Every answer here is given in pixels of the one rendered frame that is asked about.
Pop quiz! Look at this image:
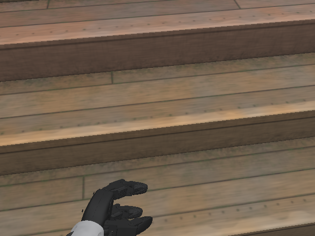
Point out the robot left forearm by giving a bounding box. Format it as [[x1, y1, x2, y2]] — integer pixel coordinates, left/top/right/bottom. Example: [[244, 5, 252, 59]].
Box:
[[66, 220, 104, 236]]

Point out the left robot hand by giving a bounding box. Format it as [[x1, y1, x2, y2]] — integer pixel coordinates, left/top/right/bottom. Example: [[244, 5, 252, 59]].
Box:
[[81, 179, 153, 236]]

